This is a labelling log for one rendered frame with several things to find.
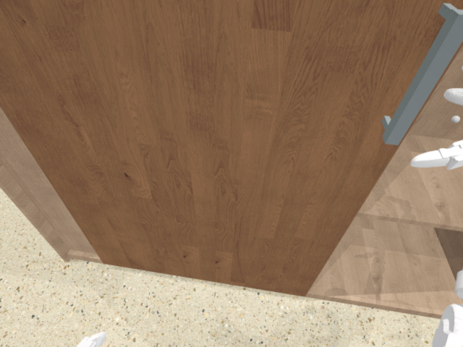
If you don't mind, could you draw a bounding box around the handle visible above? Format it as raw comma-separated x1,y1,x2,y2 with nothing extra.
382,3,463,145

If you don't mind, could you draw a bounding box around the left robot hand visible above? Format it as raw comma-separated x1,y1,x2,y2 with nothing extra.
77,332,106,347

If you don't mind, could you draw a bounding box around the wardrobe door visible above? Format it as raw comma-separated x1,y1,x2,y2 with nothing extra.
0,107,97,254
0,0,463,297

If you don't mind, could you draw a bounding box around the right robot hand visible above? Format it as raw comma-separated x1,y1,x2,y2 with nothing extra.
410,66,463,170

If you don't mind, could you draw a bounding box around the robot right upper arm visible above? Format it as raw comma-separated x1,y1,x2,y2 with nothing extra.
432,304,463,347

